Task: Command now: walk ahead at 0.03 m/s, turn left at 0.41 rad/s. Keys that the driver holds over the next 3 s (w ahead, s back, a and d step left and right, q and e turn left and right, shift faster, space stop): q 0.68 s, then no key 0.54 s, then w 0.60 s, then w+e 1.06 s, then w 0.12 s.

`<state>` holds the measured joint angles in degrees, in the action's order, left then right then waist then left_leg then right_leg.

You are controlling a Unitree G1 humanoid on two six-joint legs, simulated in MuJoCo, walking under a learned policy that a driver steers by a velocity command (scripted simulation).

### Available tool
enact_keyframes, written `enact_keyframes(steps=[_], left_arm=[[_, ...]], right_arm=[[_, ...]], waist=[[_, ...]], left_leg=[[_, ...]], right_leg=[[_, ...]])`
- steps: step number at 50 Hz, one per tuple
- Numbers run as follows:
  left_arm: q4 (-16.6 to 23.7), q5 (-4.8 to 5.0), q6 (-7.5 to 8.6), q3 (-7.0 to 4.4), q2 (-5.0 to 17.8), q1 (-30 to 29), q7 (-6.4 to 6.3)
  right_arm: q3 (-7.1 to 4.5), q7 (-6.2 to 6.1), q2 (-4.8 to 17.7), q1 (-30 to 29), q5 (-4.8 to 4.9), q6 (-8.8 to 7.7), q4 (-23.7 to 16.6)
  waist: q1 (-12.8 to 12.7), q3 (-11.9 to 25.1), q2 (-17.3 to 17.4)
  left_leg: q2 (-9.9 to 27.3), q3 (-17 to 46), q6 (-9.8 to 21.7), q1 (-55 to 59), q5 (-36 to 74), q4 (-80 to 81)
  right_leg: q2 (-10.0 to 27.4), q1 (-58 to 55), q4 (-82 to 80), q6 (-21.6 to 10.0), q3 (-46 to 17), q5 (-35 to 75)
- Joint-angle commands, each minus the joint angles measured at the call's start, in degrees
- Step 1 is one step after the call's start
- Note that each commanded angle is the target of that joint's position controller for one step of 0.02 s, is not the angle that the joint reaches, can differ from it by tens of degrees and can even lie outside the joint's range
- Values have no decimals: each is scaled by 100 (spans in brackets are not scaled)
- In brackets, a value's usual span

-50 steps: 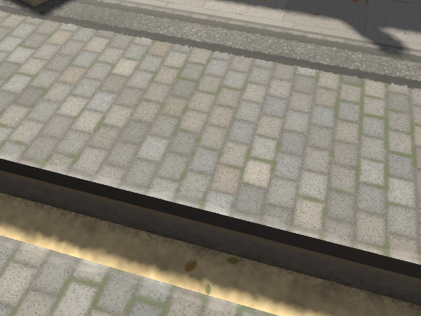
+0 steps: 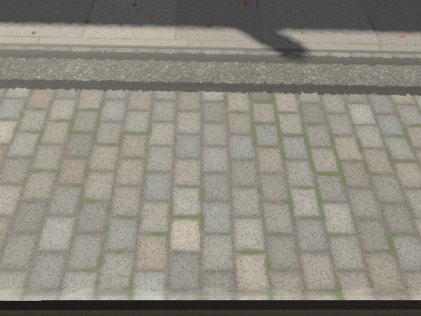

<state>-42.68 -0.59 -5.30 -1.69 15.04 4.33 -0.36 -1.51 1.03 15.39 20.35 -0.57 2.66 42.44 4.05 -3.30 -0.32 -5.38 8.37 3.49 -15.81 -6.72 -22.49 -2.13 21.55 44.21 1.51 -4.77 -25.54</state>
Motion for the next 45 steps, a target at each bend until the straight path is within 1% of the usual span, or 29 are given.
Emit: enact_keyframes(steps=[1, 3, 5, 6, 7, 8, 9, 10, 11, 12, 13, 16, 19, 22, 25, 27, 28, 30, 32, 33, 34, 35, 36, 37, 38, 39, 41, 42, 45], left_arm=[[469, 0, 128, -55, 378, 56, 30], [521, 1, 184, -19, 331, 311, 8], [411, -45, 239, -13, 298, 925, -45], [395, -131, 269, -55, 474, 1142, -59], [469, -188, 303, -99, 853, 1241, -87], [622, -132, 337, -184, 1160, 890, -45], [681, -121, 444, -170, 991, 758, -22], [732, -70, 515, -118, 703, 481, -22], [796, -88, 544, -91, 600, 259, -33], [968, -64, 564, -49, 590, 66, -58], [953, -54, 578, -42, 547, 252, -83], [770, -42, 558, -56, 555, 903, -105], [703, -74, 503, -116, 633, 1214, -79], [691, -85, 461, -161, 676, 1320, -52], [706, -106, 482, -207, 741, 1296, 0], [723, -111, 490, -203, 684, 1149, 21], [713, -159, 488, -191, 689, 1083, 55], [722, -162, 456, -225, 755, 1021, 133], [732, -108, 435, -276, 867, 902, 184], [740, -34, 421, -324, 962, 821, 187], [719, -35, 420, -355, 971, 845, 181], [860, -41, 408, -272, 648, 894, 208], [1176, -69, 303, -170, 374, 708, 143], [1114, -69, 271, -175, 559, 707, 124], [1004, 23, 288, -209, 632, 791, 142], [886, 70, 352, -253, 730, 886, 135], [681, -55, 344, -287, 814, 1064, 143], [660, -97, 272, -220, 648, 1110, 149], [750, -15, 166, -112, 438, 897, 196]], right_arm=[[-364, 51, 1012, -417, -39, 52, -549], [-395, 75, 1017, -645, -36, 113, -640], [-399, 43, 999, -1000, 31, 176, -748], [-347, 57, 773, -946, 55, 171, -778], [-266, 45, 337, -487, 109, 160, -751], [-378, -37, 749, -508, 9, 178, -677], [-435, -38, 971, -509, -62, 187, -632], [-461, 9, 1064, -585, -48, 168, -544], [-466, 39, 1025, -526, 0, 174, -453], [-536, 75, 1121, -470, 84, 159, -397], [-542, 115, 1137, -547, 67, 158, -351], [-520, 169, 1018, -814, 87, 225, -395], [-477, 136, 922, -880, 56, 275, -384], [-460, 135, 905, -1136, 28, 306, -460], [-423, 153, 794, -1310, 38, 323, -582], [-386, 104, 746, -1448, 19, 333, -658], [-366, 91, 662, -1412, 42, 357, -654], [-350, 78, 659, -1456, 71, 381, -741], [-349, 85, 632, -1247, 76, 365, -740], [-347, 97, 581, -902, 49, 319, -634], [-391, 67, 734, -479, -29, 261, -472], [-504, -17, 1307, -105, -138, 185, -397], [-646, -51, 1865, -279, -71, 125, -561], [-648, -102, 1731, -317, 7, 87, -560], [-498, -142, 1271, -748, 48, 57, -577], [-401, -171, 1036, -1252, 56, 44, -627], [-304, -220, 767, -1415, 76, -43, -639], [-277, -203, 692, -1303, 61, -67, -582], [-272, -153, 733, -1232, 29, -45, -496]], waist=[[-140, 638, 965], [-258, 689, 967], [-601, 680, 833], [-670, 590, 416], [-494, 728, -1072], [-475, 221, -1172], [-235, 219, -827], [-67, 109, -209], [43, 146, -207], [103, 164, -416], [-81, 260, -471], [-354, 434, -536], [-493, 395, -789], [-618, 337, -772], [-637, 337, -780], [-619, 332, -815], [-624, 389, -1041], [-613, 451, -1014], [-439, 570, -912], [-213, 743, -777], [-7, 769, -300], [35, 652, 1274], [-27, 358, 1451], [17, 469, 1125], [-245, 382, 900], [-495, 364, 859], [-511, 669, 898], [-494, 829, 750], [-387, 750, 721]], left_leg=[[1189, 1711, 874, 387, -163, 771], [1122, 1790, 783, 122, 12, 657], [981, 1812, 503, -422, -122, 349], [769, 1577, 217, -903, -541, -258], [48, 506, -168, -1707, -2300, -2052], [-367, -119, -280, -2125, -2991, -3348], [-8, -30, -327, -1586, -2640, -4093], [72, -68, -363, -1458, -2040, -4597], [135, -182, -422, -1375, -1730, -4862], [240, -180, -461, -1648, -1518, -4736], [232, -264, -520, -1741, -1433, -4849], [255, -342, -663, -2007, -1379, -4727], [374, -429, -746, -2015, -1364, -4118], [497, -557, -729, -1966, -1500, -3604], [616, -728, -669, -1731, -1614, -3063], [700, -909, -604, -1397, -1645, -2621], [686, -1023, -531, -1125, -1881, -2326], [621, -1238, -416, -724, -1838, -1875], [563, -1386, -289, -290, -1549, -1202], [508, -1485, -158, 281, -1001, -577], [616, -1035, 12, 1007, -537, 71], [1948, 902, 376, 1692, 149, 751], [2700, 2047, 1201, 1242, 944, 695], [2632, 1791, 1420, 1064, 1006, 727], [2217, 1263, 1252, 908, 959, 751], [1898, 881, 1033, 866, 1081, 760], [1632, 389, 931, 1035, 2357, 585], [1577, 170, 910, 942, 2770, 500], [1461, 91, 779, 841, 1999, 511]], right_leg=[[-207, -119, -156, -42, 351, 153], [-244, -528, -596, -131, 371, 201], [-234, -1441, -1720, -301, 390, 754], [175, -1953, -2395, -431, -82, 691], [1743, -2605, -3091, -791, -1809, 833], [2294, -1487, -3301, -1283, -2376, 1768], [2370, -835, -3223, -1593, -2271, 2344], [2093, -657, -3167, -1529, -1723, 2798], [1779, -638, -3106, -1429, -1170, 3087], [1507, -939, -3038, -1340, -830, 3186], [1434, -1230, -2941, -1338, -639, 3638], [1415, -1898, -2816, -1291, -329, 3859], [1545, -2114, -2852, -1302, -190, 3454], [1742, -2152, -2981, -1453, -178, 2813], [1837, -2036, -2984, -1539, -14, 2519], [1792, -1850, -2964, -1504, 262, 2355], [1721, -1712, -2921, -1484, 403, 2099], [1753, -1552, -2772, -1450, 507, 2115], [1768, -1484, -2400, -1319, 632, 2318], [1676, -1292, -2070, -1100, 786, 2151], [1492, -697, -1415, -704, 987, 1693], [785, 615, 230, -217, 1579, 339], [8, 1659, 1086, -37, 941, -1158], [210, 1538, 1602, 4, 455, -913], [313, 1337, 1642, 28, 288, -330], [366, 1206, 1417, 24, 240, 119], [277, 809, 1427, 37, 373, 499], [183, 487, 1482, 55, 503, 496], [154, 198, 763, 0, 532, 543]])
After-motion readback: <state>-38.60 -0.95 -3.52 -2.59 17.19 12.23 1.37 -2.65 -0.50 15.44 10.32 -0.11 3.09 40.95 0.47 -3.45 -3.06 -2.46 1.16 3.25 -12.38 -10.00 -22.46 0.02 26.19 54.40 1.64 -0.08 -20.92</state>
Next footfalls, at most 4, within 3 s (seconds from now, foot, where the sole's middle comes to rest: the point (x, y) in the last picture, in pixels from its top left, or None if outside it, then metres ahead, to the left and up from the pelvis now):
0.12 right None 0.05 -0.11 -0.78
0.70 left None -0.02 0.09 -0.78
1.08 right None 0.04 -0.09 -0.78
1.62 left None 0.07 0.19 -0.78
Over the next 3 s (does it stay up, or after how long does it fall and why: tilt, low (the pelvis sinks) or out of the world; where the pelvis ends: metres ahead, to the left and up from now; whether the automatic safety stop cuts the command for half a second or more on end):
stays up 0.81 0.43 0.00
